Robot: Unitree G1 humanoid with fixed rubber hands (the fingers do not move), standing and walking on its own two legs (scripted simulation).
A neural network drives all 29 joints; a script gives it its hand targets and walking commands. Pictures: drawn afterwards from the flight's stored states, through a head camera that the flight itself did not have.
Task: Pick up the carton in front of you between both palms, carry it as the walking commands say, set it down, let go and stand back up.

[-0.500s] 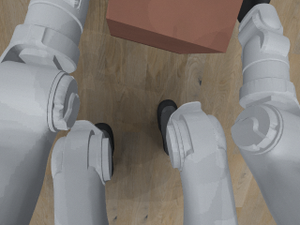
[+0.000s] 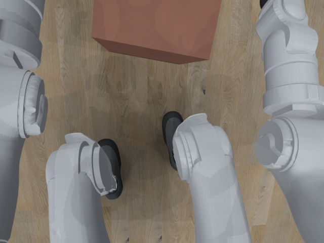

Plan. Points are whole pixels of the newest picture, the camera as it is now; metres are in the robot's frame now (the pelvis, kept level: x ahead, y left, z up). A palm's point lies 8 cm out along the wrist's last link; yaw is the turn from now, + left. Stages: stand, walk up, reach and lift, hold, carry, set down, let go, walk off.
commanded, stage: set down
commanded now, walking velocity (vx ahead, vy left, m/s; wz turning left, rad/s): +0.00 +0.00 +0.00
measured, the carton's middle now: (154, 8) +0.55 -0.08 -0.28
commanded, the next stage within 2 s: let go in 0.78 s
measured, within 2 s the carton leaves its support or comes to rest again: neither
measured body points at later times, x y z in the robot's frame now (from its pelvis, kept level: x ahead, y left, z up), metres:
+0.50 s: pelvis +0.02 +0.00 +0.12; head +0.37 +0.00 +0.40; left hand +0.65 +0.10 +0.02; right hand +0.53 -0.28 +0.02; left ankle +0.08 +0.11 -0.37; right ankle +0.14 -0.12 -0.37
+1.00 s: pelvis +0.05 +0.00 +0.26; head +0.36 -0.01 +0.58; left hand +0.61 +0.12 +0.15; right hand +0.51 -0.26 +0.15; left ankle +0.08 +0.11 -0.37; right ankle +0.14 -0.12 -0.37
